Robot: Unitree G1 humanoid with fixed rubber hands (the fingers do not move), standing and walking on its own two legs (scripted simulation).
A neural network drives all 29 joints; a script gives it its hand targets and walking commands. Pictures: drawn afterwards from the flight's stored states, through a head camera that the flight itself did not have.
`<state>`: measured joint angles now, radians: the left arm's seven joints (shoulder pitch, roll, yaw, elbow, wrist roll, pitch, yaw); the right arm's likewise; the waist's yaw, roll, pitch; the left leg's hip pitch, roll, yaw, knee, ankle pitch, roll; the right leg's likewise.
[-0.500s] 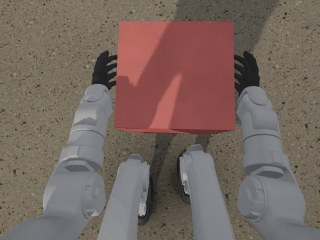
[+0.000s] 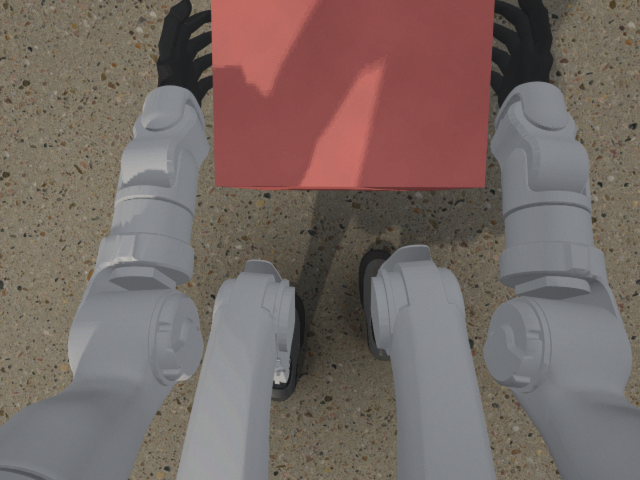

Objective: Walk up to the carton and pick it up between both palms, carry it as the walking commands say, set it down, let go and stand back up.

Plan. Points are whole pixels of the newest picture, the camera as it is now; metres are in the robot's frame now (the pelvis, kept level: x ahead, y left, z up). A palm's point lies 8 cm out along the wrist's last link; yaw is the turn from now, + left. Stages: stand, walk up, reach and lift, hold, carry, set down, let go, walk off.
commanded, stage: set down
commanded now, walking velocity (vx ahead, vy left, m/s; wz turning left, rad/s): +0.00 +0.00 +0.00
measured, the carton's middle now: (347, 90) +0.53 -0.06 -0.20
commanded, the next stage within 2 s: none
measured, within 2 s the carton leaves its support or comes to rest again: rests again in 0.70 s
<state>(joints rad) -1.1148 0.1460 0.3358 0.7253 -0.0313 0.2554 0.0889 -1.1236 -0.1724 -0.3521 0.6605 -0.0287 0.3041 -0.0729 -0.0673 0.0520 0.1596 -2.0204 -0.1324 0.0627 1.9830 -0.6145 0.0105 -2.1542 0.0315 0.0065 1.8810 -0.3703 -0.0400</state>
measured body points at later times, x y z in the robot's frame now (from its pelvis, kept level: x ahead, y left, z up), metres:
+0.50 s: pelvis -0.02 +0.01 -0.05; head +0.34 -0.05 +0.20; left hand +0.54 +0.11 -0.21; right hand +0.52 -0.24 -0.21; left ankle +0.10 +0.10 -0.41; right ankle +0.16 -0.10 -0.41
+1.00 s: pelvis -0.01 +0.00 -0.07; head +0.34 -0.05 +0.19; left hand +0.54 +0.11 -0.23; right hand +0.53 -0.24 -0.23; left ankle +0.10 +0.10 -0.41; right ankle +0.16 -0.10 -0.41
